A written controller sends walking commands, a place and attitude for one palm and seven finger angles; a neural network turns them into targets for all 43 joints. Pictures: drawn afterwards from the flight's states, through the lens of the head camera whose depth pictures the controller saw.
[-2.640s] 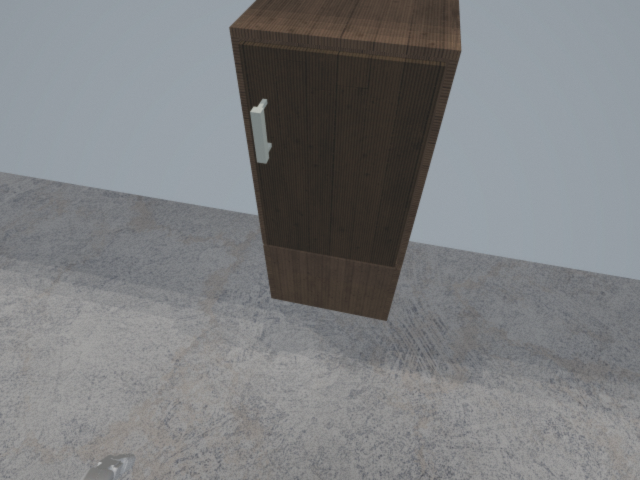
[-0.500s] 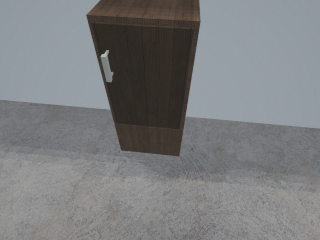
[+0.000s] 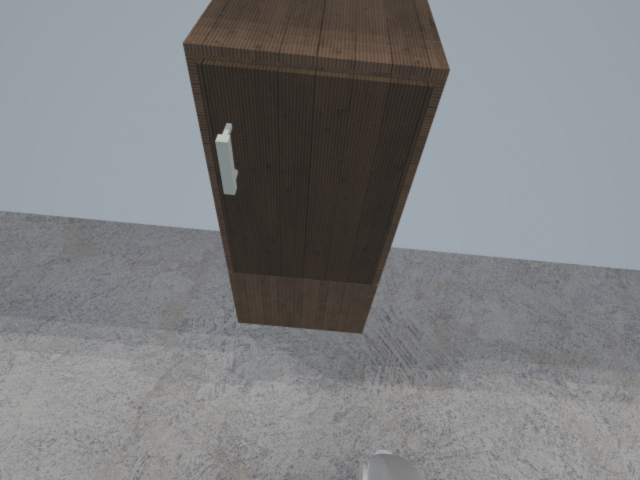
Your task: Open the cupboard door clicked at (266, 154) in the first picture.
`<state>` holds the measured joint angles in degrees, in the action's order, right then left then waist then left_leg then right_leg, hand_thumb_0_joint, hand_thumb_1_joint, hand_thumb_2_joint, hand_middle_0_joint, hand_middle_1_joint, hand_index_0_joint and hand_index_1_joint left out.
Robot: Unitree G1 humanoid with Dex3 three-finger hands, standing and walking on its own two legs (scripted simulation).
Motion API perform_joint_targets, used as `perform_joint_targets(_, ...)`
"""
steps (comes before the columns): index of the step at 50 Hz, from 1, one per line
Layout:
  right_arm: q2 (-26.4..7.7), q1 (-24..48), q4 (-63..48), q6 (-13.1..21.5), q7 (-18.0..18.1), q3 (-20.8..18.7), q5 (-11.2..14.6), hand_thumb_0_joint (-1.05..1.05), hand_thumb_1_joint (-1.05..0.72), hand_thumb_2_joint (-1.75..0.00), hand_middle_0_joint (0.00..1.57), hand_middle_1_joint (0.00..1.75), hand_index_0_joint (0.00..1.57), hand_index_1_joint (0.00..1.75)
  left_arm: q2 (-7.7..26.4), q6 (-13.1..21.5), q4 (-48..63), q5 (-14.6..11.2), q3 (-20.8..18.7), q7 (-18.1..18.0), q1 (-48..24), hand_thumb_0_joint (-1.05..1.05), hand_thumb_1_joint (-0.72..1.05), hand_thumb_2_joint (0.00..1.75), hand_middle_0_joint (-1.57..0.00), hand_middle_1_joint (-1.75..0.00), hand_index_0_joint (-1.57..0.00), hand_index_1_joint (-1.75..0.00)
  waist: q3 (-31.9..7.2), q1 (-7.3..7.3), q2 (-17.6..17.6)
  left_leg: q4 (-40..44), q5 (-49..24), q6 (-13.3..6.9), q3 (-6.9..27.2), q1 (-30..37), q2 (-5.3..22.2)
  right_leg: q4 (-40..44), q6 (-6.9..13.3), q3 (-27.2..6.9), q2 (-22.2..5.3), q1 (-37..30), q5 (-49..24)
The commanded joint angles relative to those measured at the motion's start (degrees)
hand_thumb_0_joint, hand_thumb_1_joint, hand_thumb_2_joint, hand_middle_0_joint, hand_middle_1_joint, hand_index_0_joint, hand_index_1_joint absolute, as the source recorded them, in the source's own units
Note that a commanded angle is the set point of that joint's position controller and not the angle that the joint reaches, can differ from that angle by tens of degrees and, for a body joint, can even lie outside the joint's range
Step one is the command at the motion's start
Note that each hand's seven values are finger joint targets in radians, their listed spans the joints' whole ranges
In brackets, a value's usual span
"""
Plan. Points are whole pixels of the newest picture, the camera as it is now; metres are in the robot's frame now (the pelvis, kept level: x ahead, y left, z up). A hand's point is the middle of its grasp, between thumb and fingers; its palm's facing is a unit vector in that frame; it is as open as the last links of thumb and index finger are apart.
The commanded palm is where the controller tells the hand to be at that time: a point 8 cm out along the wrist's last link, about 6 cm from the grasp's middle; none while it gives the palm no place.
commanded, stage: take the last steps up to it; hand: left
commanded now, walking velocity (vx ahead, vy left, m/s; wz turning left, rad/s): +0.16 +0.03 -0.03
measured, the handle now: (229, 159) +0.66 +0.20 -0.01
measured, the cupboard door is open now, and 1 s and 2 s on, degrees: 0 0 0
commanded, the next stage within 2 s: come to a stop and stand still in 0.02 s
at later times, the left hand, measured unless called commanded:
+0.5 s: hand (161, 464) +0.17 +0.23 -0.18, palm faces +0.03 -0.97 -0.23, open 7.3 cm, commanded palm none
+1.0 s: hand out of the picture +0.10 +0.26 -0.18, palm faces -0.03 -0.98 -0.18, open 7.4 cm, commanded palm none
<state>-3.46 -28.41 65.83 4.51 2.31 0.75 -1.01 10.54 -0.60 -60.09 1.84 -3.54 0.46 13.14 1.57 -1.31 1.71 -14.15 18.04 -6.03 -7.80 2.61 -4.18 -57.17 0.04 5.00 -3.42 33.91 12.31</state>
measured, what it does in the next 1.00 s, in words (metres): walks ahead: right foot, then left foot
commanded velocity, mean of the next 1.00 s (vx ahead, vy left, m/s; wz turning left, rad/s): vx -0.09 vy -0.08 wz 0.00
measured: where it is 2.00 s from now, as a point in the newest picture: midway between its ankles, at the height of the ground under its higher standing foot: outside the picture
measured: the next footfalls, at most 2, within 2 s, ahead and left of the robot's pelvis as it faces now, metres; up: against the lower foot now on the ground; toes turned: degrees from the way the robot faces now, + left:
right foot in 0.18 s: +0.18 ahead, -0.06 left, +0.00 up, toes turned -7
left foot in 0.60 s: +0.17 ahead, +0.19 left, +0.00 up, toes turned +4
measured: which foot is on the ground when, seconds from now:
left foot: down 0.00-0.20, up 0.22-0.58, down 0.60-1.00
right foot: up 0.00-0.16, down 0.18-0.60, up 0.62-1.00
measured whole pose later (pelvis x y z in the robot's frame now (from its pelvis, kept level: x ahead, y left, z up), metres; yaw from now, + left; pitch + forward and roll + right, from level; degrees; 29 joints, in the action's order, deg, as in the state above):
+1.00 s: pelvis +0.08 +0.07 +0.01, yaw -2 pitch +1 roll -3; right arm -8.6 -16.7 59.1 -0.5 2.4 -2.7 -1.9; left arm 13.2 -4.9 -59.6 1.6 -4.3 0.3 15.8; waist 1.1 -2.2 1.9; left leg -22.5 7.5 0.1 -4.7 -15.9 5.6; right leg -49.7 -3.2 -0.5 -2.4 18.4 23.7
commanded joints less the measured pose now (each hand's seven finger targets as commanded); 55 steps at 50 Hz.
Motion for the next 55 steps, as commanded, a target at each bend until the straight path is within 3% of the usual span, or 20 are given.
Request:
perform_joint_targets(1, -8.1, -7.9, 1.0, 0.1, 1.2, -1.4, 0.1, 0.00, -0.90, -0.90, 0.20, 0.30, 0.20, 0.30, 0.0, 1.5, 4.6, -0.5, 0.5, -0.2, -4.7, 0.00, 0.90, 0.90, -0.20, -0.30, -0.20, -0.30, 6.2, -0.32, -7.6, -1.4, -58.2, 3.1, 5.6, 1.7, 14.0, 10.7, 1.5, 4.6, 2.6, 1.4, -0.5)
perform_joint_targets(4, -9.3, -7.4, 1.4, -0.4, 1.2, -2.0, 0.4, 0.00, -0.90, -0.90, 0.20, 0.30, 0.20, 0.30, 0.8, 1.8, 3.7, -0.4, 0.5, -1.0, -1.6, 0.00, 0.90, 0.90, -0.20, -0.30, -0.20, -0.30, 2.9, 1.61, -8.2, -8.6, -73.4, 3.6, 5.0, 2.3, 15.1, 15.8, 3.3, 6.7, 5.9, -6.8, 1.4)
perform_joint_targets(7, -10.1, -4.1, 0.4, -1.0, 1.5, -2.7, 0.9, 0.00, -0.90, -0.90, 0.20, 0.30, 0.20, 0.30, 2.1, 2.5, 0.7, -0.2, -0.1, -1.9, 8.4, 0.00, 0.90, 0.90, -0.20, -0.30, -0.20, -0.30, -0.6, 6.08, -7.8, -21.3, -72.3, 4.6, 5.5, -2.1, 15.1, 24.3, 4.6, 5.1, 5.9, -21.1, -3.9)
perform_joint_targets(8, -9.1, -3.4, -0.3, -1.2, 1.5, -2.7, 1.6, 0.00, -0.90, -0.90, 0.20, 0.30, 0.20, 0.30, 4.2, 3.0, -0.9, 0.0, -0.6, -2.5, 14.0, 0.00, 0.90, 0.90, -0.20, -0.30, -0.20, -0.30, -2.3, 8.80, -3.9, -33.6, -60.8, 6.4, 6.7, -12.8, 13.8, 28.8, 7.5, -1.5, 0.2, -33.1, -15.0)
perform_joint_targets(9, -6.4, -3.2, -2.1, -0.8, 1.2, -2.4, 2.1, 0.00, -0.90, -0.90, 0.20, 0.30, 0.20, 0.30, 7.3, 3.7, -2.2, -0.3, -1.5, -3.6, 19.3, 0.00, 0.90, 0.90, -0.20, -0.30, -0.20, -0.30, -7.3, 9.64, 3.2, -53.1, -15.2, 8.9, 3.7, -27.6, 3.9, 28.6, 16.0, -22.5, -16.8, -44.8, -47.6)
perform_joint_targets(10, -7.6, -3.5, -2.4, -1.6, 1.6, -3.2, 2.1, 0.00, -0.90, -0.90, 0.20, 0.30, 0.20, 0.30, 8.1, 3.5, -1.7, -1.5, -0.9, -3.5, 16.7, 0.00, 0.90, 0.90, -0.20, -0.30, -0.20, -0.30, -10.0, 5.99, 1.0, -61.3, 16.3, 7.2, 8.4, -25.3, 2.7, 31.3, 21.4, -24.8, -24.8, -38.9, -62.4)
perform_joint_targets(11, -9.2, -0.3, -3.2, -2.3, 1.6, -4.0, 1.9, 0.00, -0.90, -0.90, 0.20, 0.30, 0.20, 0.30, 10.2, 3.3, 0.8, -1.2, -1.2, -3.8, 9.2, 0.00, 0.90, 0.90, -0.20, -0.30, -0.20, -0.30, -3.2, 4.06, -1.7, -58.0, 14.8, 5.2, 12.9, -24.0, 5.2, 34.1, 20.3, -19.6, -22.1, -29.7, -55.6)
perform_joint_targets(13, -3.5, 0.9, -3.3, -4.8, 0.8, -3.5, 1.0, 0.00, -0.90, -0.90, 0.20, 0.30, 0.20, 0.30, 3.2, 2.4, 2.9, -0.8, 0.1, -4.2, 3.2, 0.00, 0.90, 0.90, -0.20, -0.30, -0.20, -0.30, 1.3, 0.89, -1.7, -56.3, 10.7, 6.0, 11.0, -23.2, 7.0, 36.3, 15.8, -12.5, -17.1, -17.5, -47.7)
perform_joint_targets(15, -2.8, 1.7, -3.5, -6.8, 0.3, -3.4, 0.8, 0.00, -0.90, -0.90, 0.20, 0.30, 0.20, 0.30, 2.8, 2.3, 4.1, -0.8, 0.7, -4.2, -0.1, 0.00, 0.90, 0.90, -0.20, -0.30, -0.20, -0.30, 1.7, -1.49, -1.7, -52.1, 9.2, 7.0, 9.9, -21.5, 7.3, 38.0, 12.9, -6.1, -14.3, -12.2, -42.3)
perform_joint_targets(25, -7.9, 12.1, -9.4, -6.5, -0.6, -4.6, 0.5, 0.00, -0.90, -0.90, 0.20, 0.30, 0.20, 0.30, 8.4, -0.2, 7.7, 0.2, -1.8, -2.7, -0.9, 0.00, 0.90, 0.90, -0.20, -0.30, -0.20, -0.30, -4.9, 0.90, 9.6, -34.7, 5.7, 9.1, 5.2, -24.0, 6.2, 30.7, 11.2, -4.9, -10.4, -22.6, -36.0)
perform_joint_targets(28, -9.0, 8.7, -8.5, -5.3, -0.6, -4.7, 0.4, 0.00, -0.90, -0.90, 0.20, 0.30, 0.20, 0.30, 7.8, -0.9, 7.6, -0.3, -1.9, -2.6, -0.8, 0.00, 0.90, 0.90, -0.20, -0.30, -0.20, -0.30, -7.2, -0.83, 7.3, -15.8, -9.4, 8.7, 4.5, -14.3, 7.1, 24.0, 6.9, -3.7, -7.8, -21.5, -23.6)
perform_joint_targets(29, -12.9, 7.1, -8.3, -4.6, -0.4, -5.3, 0.0, 0.00, -0.90, -0.90, 0.20, 0.30, 0.20, 0.30, 5.2, -1.4, 7.9, -0.7, -1.4, -2.6, 1.5, 0.00, 0.90, 0.90, -0.20, -0.30, -0.20, -0.30, -8.9, -0.97, -3.3, -9.2, -22.9, 7.5, 10.2, -7.0, 13.8, 17.7, 3.4, -1.8, -4.4, -16.1, -7.9)
perform_joint_targets(30, -18.6, 7.2, -9.6, -4.1, 0.0, -6.0, -0.4, 0.00, -0.90, -0.90, 0.20, 0.30, 0.20, 0.30, 1.9, -1.7, 8.4, -1.1, -0.6, -2.5, 4.7, 0.00, 0.90, 0.90, -0.20, -0.30, -0.20, -0.30, -8.0, -0.41, -19.9, -6.1, -45.6, 1.3, 28.0, -6.2, 29.0, 6.5, -0.9, 0.1, 3.1, -6.0, 21.0)
perform_joint_targets(31, -20.0, 7.4, -10.5, -4.7, 0.6, -6.1, -0.7, 0.00, -0.90, -0.90, 0.20, 0.30, 0.20, 0.30, 4.8, -2.3, 8.8, -0.5, -0.8, -2.9, 3.0, 0.00, 0.90, 0.90, -0.20, -0.30, -0.20, -0.30, -6.6, -1.67, -13.9, -6.0, -48.3, -4.2, 29.9, -12.2, 32.9, -4.8, -0.3, -7.3, 4.1, -7.5, 25.4)
perform_joint_targets(34, -16.8, 14.9, -12.2, -4.2, 1.6, -4.8, -1.0, 0.00, -0.90, -0.90, 0.20, 0.30, 0.20, 0.30, 6.3, -2.8, 7.3, 0.2, -2.3, -2.0, 3.2, 0.00, 0.90, 0.90, -0.20, -0.30, -0.20, -0.30, -0.5, 1.37, -11.2, -3.9, -33.2, -2.2, 21.7, -17.6, 26.5, -15.8, -1.3, -11.4, 3.3, -2.3, 14.1)
perform_joint_targets(38, -14.9, 12.7, -11.3, -3.7, 1.8, -4.6, -0.5, 0.00, -0.90, -0.90, 0.20, 0.30, 0.20, 0.30, 5.8, -2.9, 5.2, 0.0, -2.3, -0.9, 6.2, 0.00, 0.90, 0.90, -0.20, -0.30, -0.20, -0.30, -4.5, 1.32, -9.9, -4.1, -30.8, 0.6, 14.0, -9.8, 21.5, -15.3, -3.2, -9.8, 3.4, -2.0, 6.5)
perform_joint_targets(48, -16.5, 7.8, -8.1, -4.7, 0.6, -5.9, -0.9, 0.00, -0.90, -0.90, 0.20, 0.30, 0.20, 0.30, 3.3, -2.9, 4.6, -0.4, -0.6, -0.2, 1.6, 0.00, 0.90, 0.90, -0.20, -0.30, -0.20, -0.30, -0.4, -2.05, -15.1, 2.9, -0.5, -0.3, 16.8, -12.4, 20.4, 11.4, -2.7, -3.3, 1.5, -11.3, 13.2)
perform_joint_targets(51, -17.5, 8.9, -7.4, -5.1, 0.1, -6.2, -1.0, 0.00, -0.90, -0.90, 0.20, 0.30, 0.20, 0.30, 2.1, -2.2, 2.9, -1.0, 0.0, -0.4, 4.9, 0.00, 0.90, 0.90, -0.20, -0.30, -0.20, -0.30, -1.1, -0.64, -16.1, 3.7, 5.7, 0.2, 17.4, -16.2, 19.6, 21.6, -1.3, -1.1, 2.9, -18.2, 14.0)
perform_joint_targets(54, -14.5, 9.0, -6.3, -5.4, -0.3, -5.9, -0.4, 0.00, -0.90, -0.90, 0.20, 0.30, 0.20, 0.30, 3.3, -1.0, -0.5, -0.8, -0.1, -1.0, 12.1, 0.00, 0.90, 0.90, -0.20, -0.30, -0.20, -0.30, -2.2, 2.33, -9.3, -2.7, 5.9, 4.9, 11.2, -22.4, 13.7, 39.5, -0.4, -0.9, 2.0, -31.3, 1.9)
perform_joint_targets(55, -10.6, 7.8, -6.3, -5.6, -0.5, -5.0, 0.4, 0.00, -0.90, -0.90, 0.20, 0.30, 0.20, 0.30, 6.3, -0.3, -0.5, -0.3, -0.3, -1.6, 11.7, 0.00, 0.90, 0.90, -0.20, -0.30, -0.20, -0.30, -2.4, 1.98, 1.1, -11.7, 5.6, 7.3, 6.8, -26.5, 9.9, 45.0, 1.9, -10.2, -6.4, -32.3, 7.9)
